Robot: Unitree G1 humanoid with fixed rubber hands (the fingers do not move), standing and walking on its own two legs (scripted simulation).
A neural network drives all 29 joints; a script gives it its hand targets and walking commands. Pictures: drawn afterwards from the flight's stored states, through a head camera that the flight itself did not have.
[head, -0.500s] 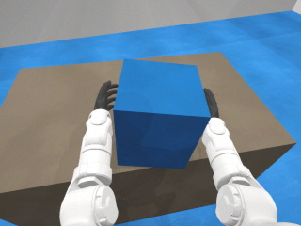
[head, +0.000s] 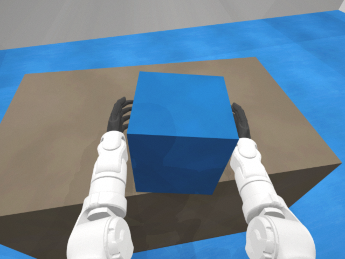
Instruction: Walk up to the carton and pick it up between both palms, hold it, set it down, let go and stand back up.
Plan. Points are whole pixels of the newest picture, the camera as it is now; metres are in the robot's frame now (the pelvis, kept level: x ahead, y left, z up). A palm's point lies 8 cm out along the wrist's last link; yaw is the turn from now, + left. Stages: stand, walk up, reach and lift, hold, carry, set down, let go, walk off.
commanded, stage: set down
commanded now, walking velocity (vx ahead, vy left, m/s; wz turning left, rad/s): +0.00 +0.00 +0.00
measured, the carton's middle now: (177, 136) +0.41 +0.01 +0.04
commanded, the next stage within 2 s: none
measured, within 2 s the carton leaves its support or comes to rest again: rests again in 0.56 s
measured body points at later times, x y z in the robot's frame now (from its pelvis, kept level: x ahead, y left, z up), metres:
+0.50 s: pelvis -0.01 +0.00 +0.00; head +0.02 +0.02 +0.45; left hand +0.40 +0.15 +0.08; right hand +0.40 -0.15 +0.07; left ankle +0.01 +0.13 -0.75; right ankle -0.03 -0.12 -0.75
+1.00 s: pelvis +0.01 +0.00 +0.00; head +0.04 +0.01 +0.45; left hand +0.41 +0.15 +0.07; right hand +0.40 -0.15 +0.07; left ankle +0.01 +0.13 -0.75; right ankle -0.03 -0.12 -0.75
